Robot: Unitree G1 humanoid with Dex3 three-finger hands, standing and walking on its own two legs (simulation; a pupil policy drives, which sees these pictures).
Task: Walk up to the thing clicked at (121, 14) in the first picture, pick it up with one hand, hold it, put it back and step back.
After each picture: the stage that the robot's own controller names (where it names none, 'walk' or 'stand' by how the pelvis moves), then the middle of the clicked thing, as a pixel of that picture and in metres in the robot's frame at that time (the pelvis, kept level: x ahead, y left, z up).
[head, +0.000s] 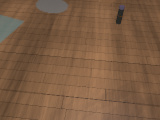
stand; (120, 14) +1.86 -0.50 -0.65
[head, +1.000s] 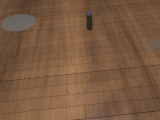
walk; (89, 20) +1.75 +0.00 -0.62
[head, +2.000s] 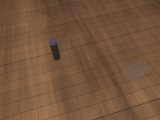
walk; (55, 49) +1.13 +0.34 -0.64
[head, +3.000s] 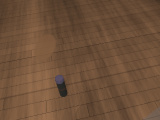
walk; (61, 86) +0.75 +0.26 -0.65
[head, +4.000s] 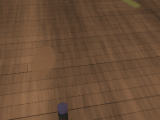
stand; (63, 114) +0.51 +0.14 -0.63
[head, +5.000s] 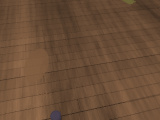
stand; out of the picture +0.45 +0.17 -0.65
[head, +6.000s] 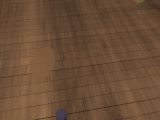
stand; out of the picture +0.45 +0.15 -0.66
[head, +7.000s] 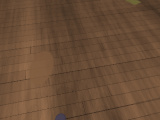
stand; out of the picture +0.44 +0.16 -0.66
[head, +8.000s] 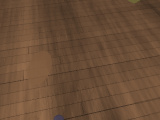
stand; out of the picture +0.42 +0.17 -0.66
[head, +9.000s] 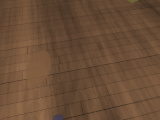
stand; out of the picture +0.42 +0.17 -0.66
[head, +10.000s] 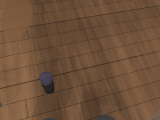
go down; (47, 84) +0.47 +0.16 -0.50
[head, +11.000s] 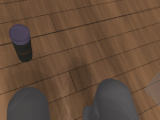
go down; (23, 46) +0.52 +0.19 -0.26
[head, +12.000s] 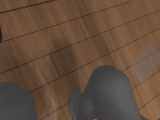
close in; out of the picture +0.51 +0.22 -0.21
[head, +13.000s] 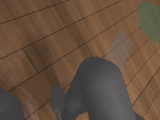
close; out of the picture +0.50 +0.25 -0.17
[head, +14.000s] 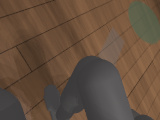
lift; out of the picture +0.48 +0.24 -0.18
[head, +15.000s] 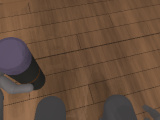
lift; (26, 70) +0.35 +0.18 +0.01
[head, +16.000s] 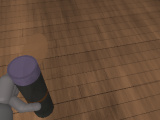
hold; (35, 91) +0.30 +0.15 +0.04
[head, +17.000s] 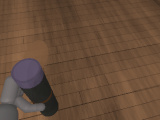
hold; (40, 92) +0.30 +0.14 +0.04
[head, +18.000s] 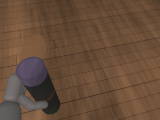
crouch; (42, 90) +0.31 +0.13 +0.02
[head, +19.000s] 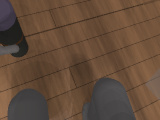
crouch; (9, 34) +0.47 +0.16 -0.05
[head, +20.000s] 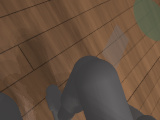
lower; out of the picture +0.46 +0.24 -0.18
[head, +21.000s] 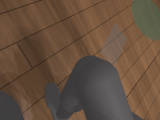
lower; out of the picture +0.47 +0.25 -0.18
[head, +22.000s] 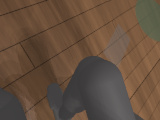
lower; out of the picture +0.47 +0.24 -0.18
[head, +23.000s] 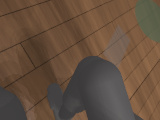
lower; out of the picture +0.46 +0.24 -0.18
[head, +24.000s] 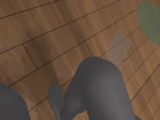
loosen; out of the picture +0.46 +0.22 -0.18
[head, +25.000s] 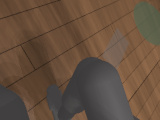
withdraw; out of the picture +0.46 +0.22 -0.19
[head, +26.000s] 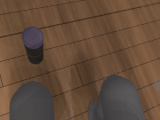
walk; (34, 48) +0.48 +0.17 -0.24
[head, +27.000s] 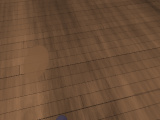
stand; out of the picture +0.40 +0.12 -0.58
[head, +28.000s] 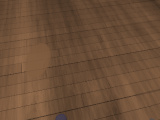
stand; out of the picture +0.40 +0.13 -0.60
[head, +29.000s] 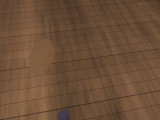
stand; out of the picture +0.40 +0.12 -0.61
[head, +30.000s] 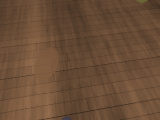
walk; out of the picture +0.40 +0.12 -0.66
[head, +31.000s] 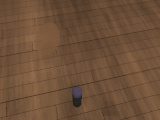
walk; (77, 97) +0.50 +0.05 -0.64
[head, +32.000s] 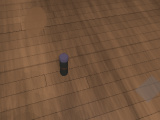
walk; (63, 65) +0.79 +0.08 -0.63
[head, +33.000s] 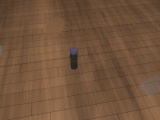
stand; (73, 58) +1.06 +0.12 -0.63
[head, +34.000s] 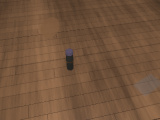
stand; (69, 60) +1.05 +0.13 -0.66
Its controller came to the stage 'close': yes
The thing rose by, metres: 0.69
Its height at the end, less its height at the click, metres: +0.00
